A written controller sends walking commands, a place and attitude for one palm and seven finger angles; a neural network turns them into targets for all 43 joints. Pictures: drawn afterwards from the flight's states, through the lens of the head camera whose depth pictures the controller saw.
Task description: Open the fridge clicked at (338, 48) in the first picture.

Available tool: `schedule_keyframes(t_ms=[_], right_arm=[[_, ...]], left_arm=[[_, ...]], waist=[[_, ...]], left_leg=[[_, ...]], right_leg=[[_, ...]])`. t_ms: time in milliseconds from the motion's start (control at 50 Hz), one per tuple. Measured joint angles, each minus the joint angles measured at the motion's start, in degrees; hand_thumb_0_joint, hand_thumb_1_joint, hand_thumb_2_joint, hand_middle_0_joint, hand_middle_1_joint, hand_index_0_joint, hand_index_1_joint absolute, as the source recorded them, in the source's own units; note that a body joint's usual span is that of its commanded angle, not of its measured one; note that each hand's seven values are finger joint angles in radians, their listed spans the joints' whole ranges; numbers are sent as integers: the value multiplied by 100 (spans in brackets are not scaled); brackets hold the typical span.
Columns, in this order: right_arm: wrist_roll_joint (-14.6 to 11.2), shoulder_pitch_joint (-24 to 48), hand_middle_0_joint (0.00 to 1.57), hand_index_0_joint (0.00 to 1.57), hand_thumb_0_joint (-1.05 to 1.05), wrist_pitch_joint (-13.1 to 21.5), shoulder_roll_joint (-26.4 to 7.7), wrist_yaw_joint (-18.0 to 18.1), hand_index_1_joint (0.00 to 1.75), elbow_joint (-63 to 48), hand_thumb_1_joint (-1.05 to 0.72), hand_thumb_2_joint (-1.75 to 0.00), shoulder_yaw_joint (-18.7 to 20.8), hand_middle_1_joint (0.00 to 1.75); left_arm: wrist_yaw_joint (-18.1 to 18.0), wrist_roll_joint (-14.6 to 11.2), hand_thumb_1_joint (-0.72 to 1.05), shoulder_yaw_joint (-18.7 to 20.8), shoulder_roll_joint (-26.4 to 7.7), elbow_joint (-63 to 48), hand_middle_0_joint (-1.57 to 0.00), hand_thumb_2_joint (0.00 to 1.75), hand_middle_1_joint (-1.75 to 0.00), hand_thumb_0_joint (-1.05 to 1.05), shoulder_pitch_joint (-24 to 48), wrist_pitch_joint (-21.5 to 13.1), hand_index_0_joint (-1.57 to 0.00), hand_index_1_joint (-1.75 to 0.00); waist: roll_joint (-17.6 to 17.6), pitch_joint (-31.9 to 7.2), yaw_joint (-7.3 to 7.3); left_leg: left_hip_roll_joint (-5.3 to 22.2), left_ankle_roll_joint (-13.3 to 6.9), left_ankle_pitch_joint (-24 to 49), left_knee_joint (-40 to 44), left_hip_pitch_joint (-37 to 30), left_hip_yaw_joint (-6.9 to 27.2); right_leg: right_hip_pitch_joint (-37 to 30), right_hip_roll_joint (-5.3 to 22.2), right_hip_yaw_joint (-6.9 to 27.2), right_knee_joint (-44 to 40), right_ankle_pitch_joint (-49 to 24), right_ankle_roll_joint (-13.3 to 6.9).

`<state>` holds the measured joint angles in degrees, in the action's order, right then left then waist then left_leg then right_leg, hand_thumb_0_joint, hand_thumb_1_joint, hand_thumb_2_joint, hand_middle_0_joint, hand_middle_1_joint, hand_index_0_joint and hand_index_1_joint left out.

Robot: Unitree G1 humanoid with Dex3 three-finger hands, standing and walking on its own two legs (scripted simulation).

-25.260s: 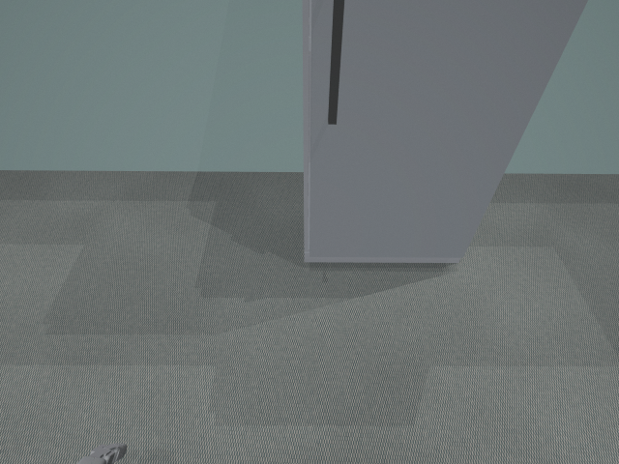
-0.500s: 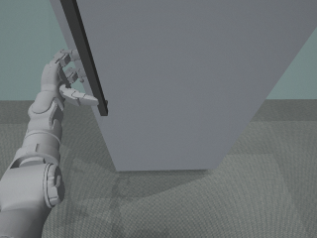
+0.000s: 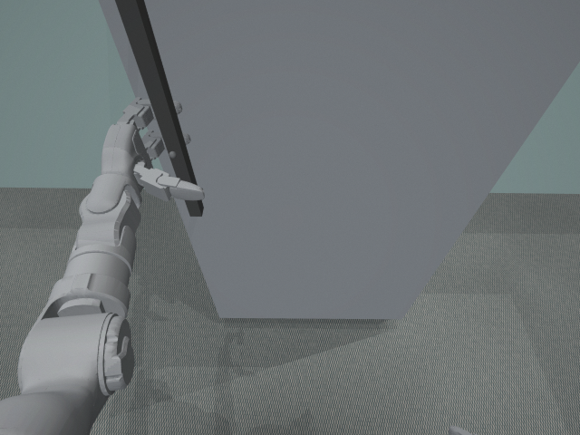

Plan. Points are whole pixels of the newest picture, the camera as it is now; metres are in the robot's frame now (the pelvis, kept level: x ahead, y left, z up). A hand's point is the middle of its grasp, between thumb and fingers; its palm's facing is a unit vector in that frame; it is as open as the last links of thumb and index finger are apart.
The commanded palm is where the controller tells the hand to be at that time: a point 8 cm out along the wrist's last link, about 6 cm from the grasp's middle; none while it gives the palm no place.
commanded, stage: slide the fingers in behind the handle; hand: left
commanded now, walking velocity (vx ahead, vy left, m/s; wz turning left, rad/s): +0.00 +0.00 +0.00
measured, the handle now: (172, 118) +0.52 +0.17 +0.16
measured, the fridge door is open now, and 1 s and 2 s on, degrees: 0 0 0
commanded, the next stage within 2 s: grip the handle and tug to test in 0.88 s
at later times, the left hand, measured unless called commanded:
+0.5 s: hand (184, 153) +0.46 +0.15 +0.14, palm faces -0.01 -1.00 +0.00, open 14.0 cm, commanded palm +0.43 +0.20 +0.14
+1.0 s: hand (178, 155) +0.46 +0.15 +0.14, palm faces -0.02 -1.00 +0.01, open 14.0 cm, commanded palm +0.43 +0.20 +0.14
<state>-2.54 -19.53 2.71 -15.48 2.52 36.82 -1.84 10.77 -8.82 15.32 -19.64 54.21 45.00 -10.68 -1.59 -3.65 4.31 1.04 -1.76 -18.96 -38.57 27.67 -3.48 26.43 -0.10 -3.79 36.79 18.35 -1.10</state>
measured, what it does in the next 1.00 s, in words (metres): stands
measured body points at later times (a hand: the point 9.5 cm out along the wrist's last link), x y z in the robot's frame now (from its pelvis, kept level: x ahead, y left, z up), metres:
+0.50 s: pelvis +0.00 -0.01 +0.00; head +0.04 -0.02 +0.45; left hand +0.46 +0.20 +0.14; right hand +0.06 -0.27 -0.12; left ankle +0.00 +0.10 -0.72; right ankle +0.00 -0.11 -0.72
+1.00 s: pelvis +0.00 +0.01 +0.00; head +0.04 +0.00 +0.45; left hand +0.45 +0.21 +0.14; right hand +0.07 -0.25 -0.11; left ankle +0.00 +0.10 -0.72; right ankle +0.00 -0.11 -0.72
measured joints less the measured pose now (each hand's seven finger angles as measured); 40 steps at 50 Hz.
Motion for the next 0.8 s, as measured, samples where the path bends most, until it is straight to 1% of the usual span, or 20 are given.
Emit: schedule_keyframes(t_ms=[80,260,380,460,580,800], right_arm=[[-2,-2,20,20,1,-6,-1,9,30,20,-91,-90,1,30],[-13,-101,20,20,1,-41,-15,10,30,58,-91,-90,21,30],[-9,-121,20,20,1,-47,-19,11,30,62,-91,-90,30,30],[-9,-128,20,20,1,-34,-13,14,30,78,-91,-90,41,30],[-7,-125,20,20,1,-24,-11,10,30,85,-91,-90,43,30],[-2,-68,20,20,1,-6,12,1,30,59,-91,-90,25,30]], left_arm=[[-14,35,-51,-9,-34,128,-30,30,-120,-1,92,-7,-30,-120],[-32,-22,-50,25,5,147,-30,30,-120,-1,61,-48,-30,-120],[-74,25,-50,35,-32,231,-30,30,-120,-1,106,-63,-30,-120],[-79,-4,-50,24,-21,250,-30,30,-120,-1,126,-91,-30,-120],[-49,18,-50,46,-1,208,-29,30,-120,-1,52,-155,-30,-120],[-72,12,-51,4,50,249,-30,30,-120,-1,107,-130,-30,-120]], waist=[[4,21,27],[-17,1,48],[-23,30,63],[-17,41,59],[-12,8,55],[1,5,37]], left_leg=[[11,21,16,8,4,15],[45,58,39,61,-37,5],[53,67,56,69,-26,6],[53,67,66,76,-12,7],[53,55,52,80,-30,-15],[13,6,33,60,-28,-27]], right_leg=[[9,-12,-14,10,1,-24],[-8,-49,-1,-15,-13,-61],[9,-58,0,-16,-26,-73],[21,-59,0,-25,-38,-73],[6,-60,24,-40,-40,-60],[-4,-21,39,-43,-37,-9]])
